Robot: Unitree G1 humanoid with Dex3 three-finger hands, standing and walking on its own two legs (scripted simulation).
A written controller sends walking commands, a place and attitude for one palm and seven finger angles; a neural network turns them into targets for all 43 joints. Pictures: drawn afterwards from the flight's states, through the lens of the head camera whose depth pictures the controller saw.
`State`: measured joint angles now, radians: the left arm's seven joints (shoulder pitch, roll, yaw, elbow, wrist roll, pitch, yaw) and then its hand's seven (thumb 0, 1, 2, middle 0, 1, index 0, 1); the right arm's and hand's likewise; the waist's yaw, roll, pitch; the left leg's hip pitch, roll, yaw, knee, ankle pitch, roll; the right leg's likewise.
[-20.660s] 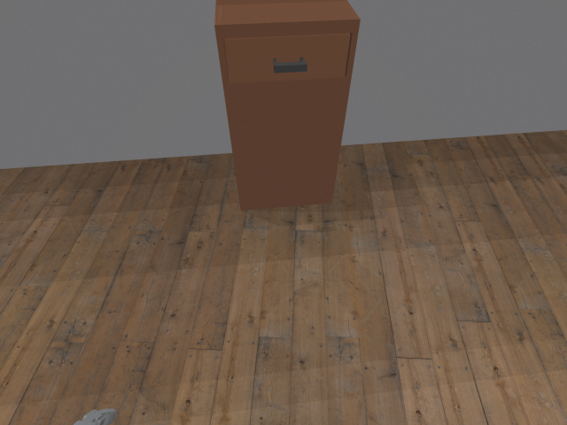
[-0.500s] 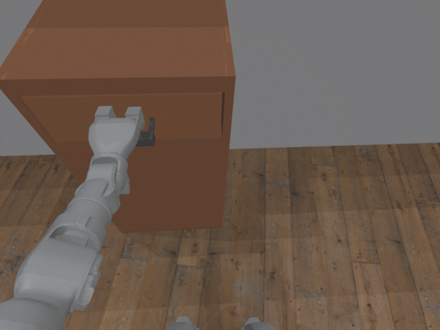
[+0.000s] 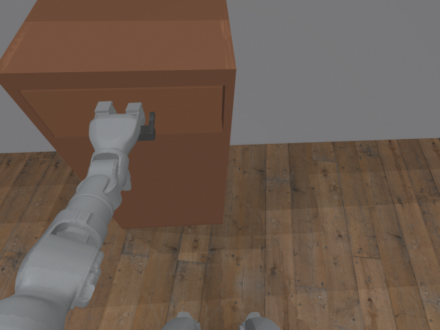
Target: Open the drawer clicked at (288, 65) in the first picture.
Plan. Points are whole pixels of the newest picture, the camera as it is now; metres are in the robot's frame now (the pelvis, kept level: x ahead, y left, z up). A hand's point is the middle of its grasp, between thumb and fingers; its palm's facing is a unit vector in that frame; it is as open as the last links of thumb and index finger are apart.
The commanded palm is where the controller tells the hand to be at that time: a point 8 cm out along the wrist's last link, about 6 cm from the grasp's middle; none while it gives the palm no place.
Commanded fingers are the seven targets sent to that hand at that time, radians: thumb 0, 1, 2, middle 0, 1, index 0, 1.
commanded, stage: lift the fingers back up to retry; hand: left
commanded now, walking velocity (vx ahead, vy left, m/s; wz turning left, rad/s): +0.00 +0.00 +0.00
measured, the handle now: (130, 125) +0.53 +0.18 +0.01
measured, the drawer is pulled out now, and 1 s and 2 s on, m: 0.00 0.00 0.00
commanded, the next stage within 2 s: re-aim the fingers above the handle in 0.76 s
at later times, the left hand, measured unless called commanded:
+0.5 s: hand (115, 132) +0.47 +0.19 +0.06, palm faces -0.01 -0.05 -1.00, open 13.8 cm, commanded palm +0.45 +0.19 +0.12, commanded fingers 0.00 -0.50 0.30 -0.30 -1.20 -0.30 -1.20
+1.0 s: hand (114, 130) +0.47 +0.19 +0.07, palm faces -0.01 -0.05 -1.00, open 13.8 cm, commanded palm +0.45 +0.19 +0.13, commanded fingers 0.00 -0.50 0.30 -0.30 -1.20 -0.30 -1.20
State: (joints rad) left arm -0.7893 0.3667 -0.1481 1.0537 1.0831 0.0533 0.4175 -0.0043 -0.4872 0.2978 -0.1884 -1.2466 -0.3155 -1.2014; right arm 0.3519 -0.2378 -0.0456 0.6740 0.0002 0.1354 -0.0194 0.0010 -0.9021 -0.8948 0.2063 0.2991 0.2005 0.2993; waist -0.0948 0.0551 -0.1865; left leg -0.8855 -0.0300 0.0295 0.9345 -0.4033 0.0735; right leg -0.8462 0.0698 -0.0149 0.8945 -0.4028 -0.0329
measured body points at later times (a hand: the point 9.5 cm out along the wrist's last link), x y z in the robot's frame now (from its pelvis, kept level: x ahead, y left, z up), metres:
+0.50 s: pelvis +0.03 +0.00 +0.03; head +0.09 -0.01 +0.47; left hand +0.47 +0.19 +0.11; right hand +0.08 -0.27 -0.11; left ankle +0.02 +0.07 -0.68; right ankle +0.01 -0.10 -0.68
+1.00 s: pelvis +0.03 -0.01 +0.03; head +0.09 -0.02 +0.48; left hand +0.46 +0.19 +0.13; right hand +0.12 -0.27 -0.10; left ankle +0.02 +0.07 -0.68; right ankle +0.01 -0.10 -0.68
